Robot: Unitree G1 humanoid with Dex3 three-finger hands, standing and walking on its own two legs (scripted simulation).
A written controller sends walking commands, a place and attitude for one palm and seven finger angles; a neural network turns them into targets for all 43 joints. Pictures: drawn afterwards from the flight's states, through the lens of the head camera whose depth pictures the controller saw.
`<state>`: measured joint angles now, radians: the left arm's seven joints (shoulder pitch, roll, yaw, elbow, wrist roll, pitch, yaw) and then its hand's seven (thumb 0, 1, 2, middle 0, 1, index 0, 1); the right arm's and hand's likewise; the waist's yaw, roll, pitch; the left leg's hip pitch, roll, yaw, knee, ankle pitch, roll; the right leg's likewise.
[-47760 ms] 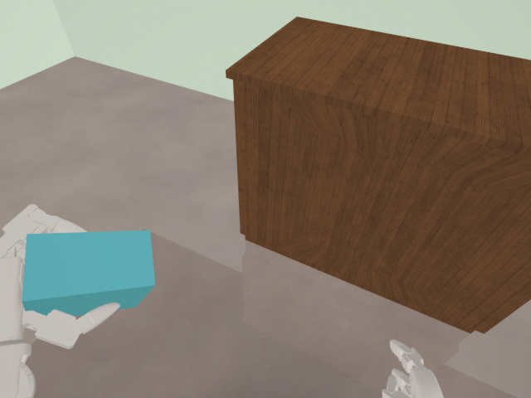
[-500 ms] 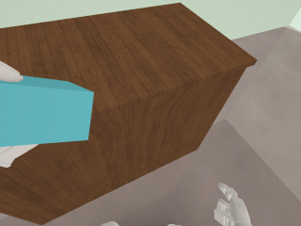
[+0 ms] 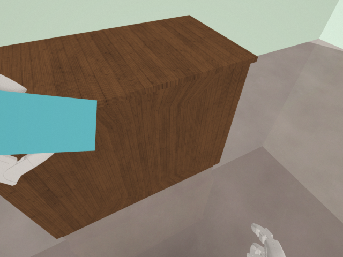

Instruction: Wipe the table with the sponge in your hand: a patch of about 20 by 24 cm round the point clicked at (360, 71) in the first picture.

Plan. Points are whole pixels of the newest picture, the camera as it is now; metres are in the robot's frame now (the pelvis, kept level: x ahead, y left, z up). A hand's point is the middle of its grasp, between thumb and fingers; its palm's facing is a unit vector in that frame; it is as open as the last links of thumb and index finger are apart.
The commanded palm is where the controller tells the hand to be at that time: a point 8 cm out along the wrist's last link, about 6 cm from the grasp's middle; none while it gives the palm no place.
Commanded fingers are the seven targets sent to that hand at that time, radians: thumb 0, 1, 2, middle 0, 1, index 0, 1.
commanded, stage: stop stepping back and stand still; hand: left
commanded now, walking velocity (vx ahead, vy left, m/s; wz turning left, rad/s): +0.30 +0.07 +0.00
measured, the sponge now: (53, 122) +0.24 +0.17 +0.28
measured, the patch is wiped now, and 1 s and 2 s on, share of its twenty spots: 1.00 1.00 1.00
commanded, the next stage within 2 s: stand and wait in 0.52 s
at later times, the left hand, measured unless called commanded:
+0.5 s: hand out of the picture +0.13 +0.17 +0.30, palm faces +0.55 -0.73 -0.40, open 10.6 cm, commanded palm +0.08 +0.24 +0.31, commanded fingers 0.00 0.10 1.30 -1.20 -1.60 -1.20 -1.60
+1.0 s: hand (4, 145) +0.18 +0.20 +0.30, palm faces +0.56 -0.72 -0.41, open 10.6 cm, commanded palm +0.11 +0.26 +0.31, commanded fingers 0.00 0.10 1.30 -1.20 -1.60 -1.20 -1.60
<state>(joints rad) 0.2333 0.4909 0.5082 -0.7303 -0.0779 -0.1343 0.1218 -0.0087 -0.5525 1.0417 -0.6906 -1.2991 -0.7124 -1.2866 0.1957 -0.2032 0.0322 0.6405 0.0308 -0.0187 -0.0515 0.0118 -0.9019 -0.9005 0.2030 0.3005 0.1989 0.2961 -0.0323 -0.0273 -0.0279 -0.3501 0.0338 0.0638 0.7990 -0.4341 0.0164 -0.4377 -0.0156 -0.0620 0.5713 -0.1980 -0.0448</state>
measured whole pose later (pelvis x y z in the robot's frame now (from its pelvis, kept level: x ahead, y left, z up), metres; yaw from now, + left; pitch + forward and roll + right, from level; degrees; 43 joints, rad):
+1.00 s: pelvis -0.03 -0.04 +0.00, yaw +5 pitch +0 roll +0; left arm 0.25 0.46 0.52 -0.67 -0.06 -0.18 0.14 -0.01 -0.55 1.04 -0.69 -1.30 -0.71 -1.29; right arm 0.19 -0.21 0.02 0.65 0.03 -0.06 -0.03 0.01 -0.90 -0.90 0.20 0.30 0.20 0.30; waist -0.03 0.04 0.03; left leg -0.22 0.04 0.01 0.54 -0.32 -0.04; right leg -0.27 0.04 -0.04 0.54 -0.27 -0.05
